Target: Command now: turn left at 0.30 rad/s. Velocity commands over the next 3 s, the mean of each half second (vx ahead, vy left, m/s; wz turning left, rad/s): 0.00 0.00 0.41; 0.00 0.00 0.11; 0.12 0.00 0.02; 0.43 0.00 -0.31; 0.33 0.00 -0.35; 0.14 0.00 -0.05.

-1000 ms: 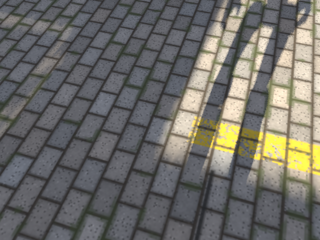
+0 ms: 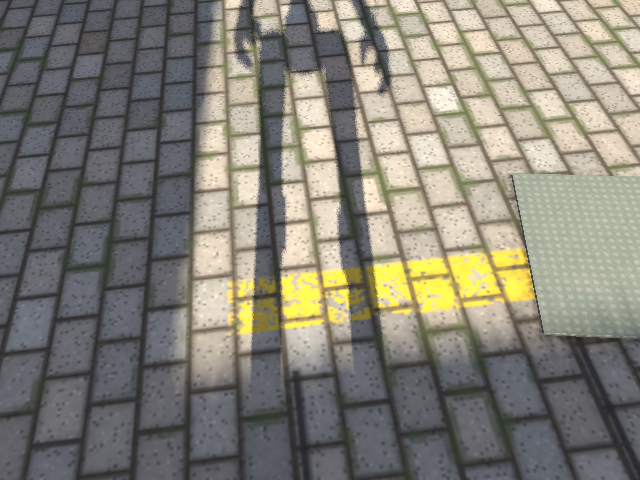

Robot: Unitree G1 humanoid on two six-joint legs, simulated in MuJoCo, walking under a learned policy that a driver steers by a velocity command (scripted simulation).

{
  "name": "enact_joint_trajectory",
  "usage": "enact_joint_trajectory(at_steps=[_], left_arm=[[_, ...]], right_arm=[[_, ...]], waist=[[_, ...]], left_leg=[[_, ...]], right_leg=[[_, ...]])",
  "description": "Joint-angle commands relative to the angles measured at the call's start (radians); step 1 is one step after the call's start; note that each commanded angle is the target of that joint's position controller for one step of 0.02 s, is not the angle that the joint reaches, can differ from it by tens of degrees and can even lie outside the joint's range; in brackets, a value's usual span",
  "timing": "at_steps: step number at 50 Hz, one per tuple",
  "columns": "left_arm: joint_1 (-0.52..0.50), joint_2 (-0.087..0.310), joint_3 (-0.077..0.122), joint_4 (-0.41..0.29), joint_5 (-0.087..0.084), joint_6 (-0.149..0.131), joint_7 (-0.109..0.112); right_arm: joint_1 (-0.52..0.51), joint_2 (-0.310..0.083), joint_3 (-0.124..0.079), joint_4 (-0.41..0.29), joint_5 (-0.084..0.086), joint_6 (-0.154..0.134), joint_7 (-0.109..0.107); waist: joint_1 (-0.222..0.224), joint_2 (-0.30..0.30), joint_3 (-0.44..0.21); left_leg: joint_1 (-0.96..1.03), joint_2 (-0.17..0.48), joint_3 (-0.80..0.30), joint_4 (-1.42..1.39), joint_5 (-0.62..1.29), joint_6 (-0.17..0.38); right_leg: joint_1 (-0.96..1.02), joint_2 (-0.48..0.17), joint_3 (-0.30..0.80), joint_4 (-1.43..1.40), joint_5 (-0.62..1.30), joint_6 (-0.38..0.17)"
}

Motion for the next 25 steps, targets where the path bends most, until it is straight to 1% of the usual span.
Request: enact_joint_trajectory(at_steps=[1, 2, 3, 4, 6, 8, 9, 10, 11, 12, 13, 14, 15, 16, 17, 18, 19, 20, 21, 25], left_arm=[[0.011, 0.214, 0.068, -0.040, -0.007, -0.001, 0.012], [-0.002, 0.224, 0.072, -0.038, -0.008, 0.001, 0.014], [-0.014, 0.226, 0.074, -0.038, -0.008, 0.002, 0.016], [-0.022, 0.228, 0.076, -0.038, -0.009, 0.004, 0.017], [-0.033, 0.238, 0.081, -0.034, -0.017, 0.010, 0.019], [-0.051, 0.248, 0.085, -0.028, -0.032, 0.018, 0.022], [-0.042, 0.246, 0.087, -0.017, -0.041, 0.022, 0.023], [-0.008, 0.224, 0.086, -0.006, -0.042, 0.019, 0.027], [-0.026, 0.163, 0.068, -0.045, 0.011, 0.013, 0.023], [-0.140, 0.186, 0.073, -0.082, 0.011, 0.008, 0.032], [-0.131, 0.218, 0.086, -0.074, -0.008, 0.009, 0.031], [-0.096, 0.225, 0.091, -0.055, -0.020, 0.011, 0.032], [-0.064, 0.229, 0.096, -0.028, -0.017, 0.012, 0.037], [-0.049, 0.232, 0.099, -0.019, -0.011, 0.012, 0.040], [-0.037, 0.220, 0.097, -0.014, -0.012, 0.009, 0.038], [-0.017, 0.214, 0.096, -0.004, -0.018, 0.008, 0.036], [-0.018, 0.210, 0.093, -0.006, -0.019, 0.004, 0.035], [-0.024, 0.198, 0.088, -0.004, -0.018, 0.002, 0.030], [-0.031, 0.197, 0.086, -0.003, -0.019, 0.001, 0.028], [-0.047, 0.195, 0.078, -0.001, -0.020, -0.002, 0.021]], right_arm=[[-0.069, -0.101, -0.022, -0.096, 0.001, -0.009, 0.000], [-0.067, -0.094, -0.021, -0.102, -0.002, -0.012, 0.003], [-0.066, -0.090, -0.020, -0.103, -0.001, -0.013, 0.007], [-0.061, -0.087, -0.020, -0.104, 0.001, -0.014, 0.012], [-0.050, -0.084, -0.020, -0.105, 0.006, -0.013, 0.024], [-0.014, -0.082, -0.024, -0.095, 0.007, -0.011, 0.037], [0.016, -0.092, -0.029, -0.085, 0.003, -0.012, 0.041], [0.030, -0.157, -0.050, -0.087, 0.000, -0.018, 0.034], [0.049, -0.280, -0.080, -0.103, -0.003, -0.023, 0.016], [0.066, -0.264, -0.070, -0.120, -0.041, -0.045, 0.027], [0.024, -0.239, -0.062, -0.127, -0.046, -0.068, 0.033], [-0.031, -0.219, -0.059, -0.128, -0.028, -0.081, 0.029], [-0.063, -0.190, -0.052, -0.132, -0.006, -0.082, 0.023], [-0.076, -0.173, -0.043, -0.134, 0.007, -0.080, 0.016], [-0.065, -0.171, -0.040, -0.134, 0.008, -0.075, 0.011], [-0.063, -0.164, -0.036, -0.135, 0.002, -0.072, 0.007], [-0.059, -0.164, -0.038, -0.136, -0.003, -0.073, 0.002], [-0.048, -0.159, -0.034, -0.132, -0.015, -0.069, 0.001], [-0.043, -0.155, -0.032, -0.130, -0.018, -0.066, 0.000], [-0.051, -0.159, -0.026, -0.121, -0.024, -0.058, -0.002]], waist=[[0.053, -0.139, -0.029], [0.044, -0.139, -0.040], [0.040, -0.136, -0.051], [0.036, -0.136, -0.064], [0.026, -0.147, -0.088], [-0.004, -0.157, -0.108], [-0.020, -0.147, -0.112], [-0.014, -0.049, -0.108], [0.012, 0.248, -0.110], [-0.061, 0.207, -0.127], [-0.032, 0.089, -0.105], [0.006, 0.056, -0.080], [0.020, 0.026, -0.073], [0.029, 0.036, -0.076], [0.033, 0.050, -0.091], [0.036, 0.055, -0.106], [0.031, 0.051, -0.109], [0.026, 0.068, -0.116], [0.018, 0.070, -0.112], [-0.001, 0.094, -0.077]], left_leg=[[-0.113, 0.013, -0.002, 0.031, -0.057, 0.012], [-0.102, 0.013, 0.005, 0.024, -0.061, 0.013], [-0.085, 0.012, 0.014, 0.012, -0.061, 0.017], [-0.064, 0.007, 0.025, -0.009, -0.056, 0.022], [-0.018, -0.006, 0.050, -0.084, -0.017, 0.038], [0.070, -0.034, 0.088, -0.246, 0.105, 0.070], [0.141, -0.053, 0.096, -0.370, 0.227, 0.099], [0.253, -0.005, -0.018, -0.448, 0.438, 0.143], [0.404, 0.246, -0.356, -0.444, 0.854, 0.271], [0.352, 0.355, -0.491, -0.494, 0.872, 0.434], [0.344, 0.309, -0.419, -0.505, 0.816, 0.420], [0.338, 0.245, -0.337, -0.491, 0.760, 0.360], [0.344, 0.204, -0.299, -0.485, 0.718, 0.316], [0.341, 0.181, -0.280, -0.485, 0.739, 0.299], [0.330, 0.163, -0.267, -0.486, 0.767, 0.295], [0.343, 0.157, -0.250, -0.486, 0.775, 0.294], [0.355, 0.154, -0.244, -0.484, 0.760, 0.289], [0.365, 0.148, -0.239, -0.478, 0.749, 0.295], [0.365, 0.145, -0.239, -0.480, 0.727, 0.295], [0.317, 0.134, -0.255, -0.494, 0.607, 0.291]], right_leg=[[0.127, -0.360, 0.265, -0.145, 0.347, -0.219], [0.133, -0.370, 0.261, -0.143, 0.371, -0.221], [0.137, -0.371, 0.245, -0.135, 0.411, -0.218], [0.145, -0.370, 0.225, -0.124, 0.453, -0.212], [0.160, -0.364, 0.185, -0.096, 0.506, -0.193], [0.148, -0.339, 0.128, -0.040, 0.488, -0.148], [0.117, -0.309, 0.087, 0.012, 0.414, -0.101], [0.007, -0.248, 0.021, 0.141, 0.262, -0.018], [-0.282, -0.098, -0.083, 0.422, -0.179, 0.094], [-0.391, -0.008, 0.063, 0.609, -0.439, 0.110], [-0.419, -0.039, 0.135, 0.695, -0.391, 0.104], [-0.435, -0.058, 0.152, 0.694, -0.297, 0.100], [-0.440, -0.068, 0.161, 0.669, -0.230, 0.106], [-0.426, -0.066, 0.164, 0.662, -0.170, 0.116], [-0.393, -0.050, 0.159, 0.672, -0.133, 0.127], [-0.380, -0.044, 0.156, 0.666, -0.102, 0.135], [-0.384, -0.045, 0.154, 0.643, -0.087, 0.141], [-0.378, -0.048, 0.148, 0.611, -0.080, 0.147], [-0.372, -0.051, 0.146, 0.575, -0.073, 0.152], [-0.307, -0.069, 0.142, 0.425, -0.058, 0.160]])
Next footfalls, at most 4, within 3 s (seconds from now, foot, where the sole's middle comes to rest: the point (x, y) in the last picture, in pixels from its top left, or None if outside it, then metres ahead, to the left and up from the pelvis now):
0.20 left None -0.01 0.14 -0.78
0.72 right None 0.06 -0.08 -0.78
1.96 right None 0.42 0.03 -0.78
2.42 left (239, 406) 0.66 0.22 -0.78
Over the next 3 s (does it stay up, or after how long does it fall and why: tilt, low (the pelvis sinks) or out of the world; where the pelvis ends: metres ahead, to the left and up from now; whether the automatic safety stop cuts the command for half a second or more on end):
stays up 0.59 0.10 0.00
